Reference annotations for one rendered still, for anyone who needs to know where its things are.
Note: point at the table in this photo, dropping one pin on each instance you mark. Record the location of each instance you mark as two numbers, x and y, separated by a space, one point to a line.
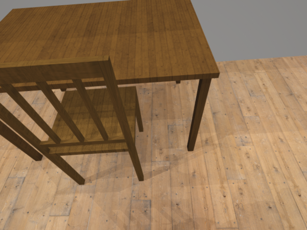
146 40

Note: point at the chair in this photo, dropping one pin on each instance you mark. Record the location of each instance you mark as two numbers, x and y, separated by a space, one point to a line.
88 121

